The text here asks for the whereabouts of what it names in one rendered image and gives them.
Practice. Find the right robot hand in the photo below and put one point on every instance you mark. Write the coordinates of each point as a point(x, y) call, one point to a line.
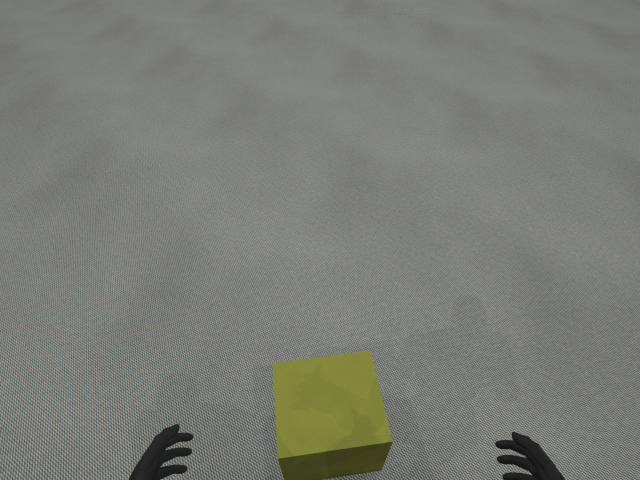
point(537, 462)

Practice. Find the left robot hand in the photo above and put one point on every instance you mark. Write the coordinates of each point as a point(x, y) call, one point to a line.
point(149, 466)

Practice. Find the carton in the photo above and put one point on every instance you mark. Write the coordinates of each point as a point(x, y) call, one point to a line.
point(330, 417)

